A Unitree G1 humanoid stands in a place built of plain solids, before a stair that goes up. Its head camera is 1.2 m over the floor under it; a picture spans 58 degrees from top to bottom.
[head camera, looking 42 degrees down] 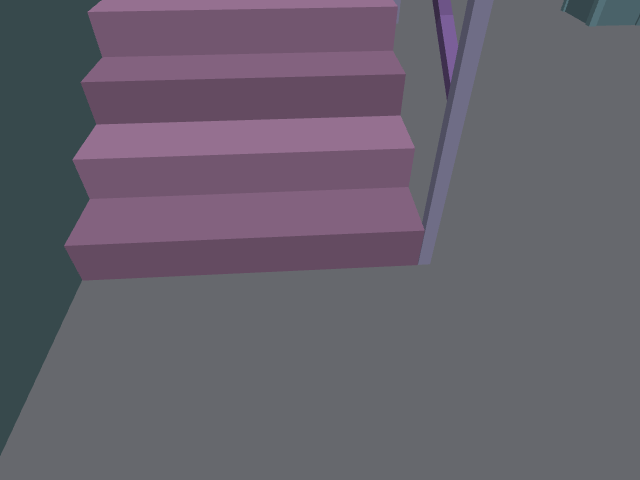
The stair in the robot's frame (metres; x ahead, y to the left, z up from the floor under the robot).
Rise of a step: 0.18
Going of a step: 0.27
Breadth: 1.28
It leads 4 degrees to the left of straight ahead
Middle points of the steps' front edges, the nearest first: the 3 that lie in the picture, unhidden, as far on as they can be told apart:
1.15 0.26 0.18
1.42 0.27 0.36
1.69 0.29 0.53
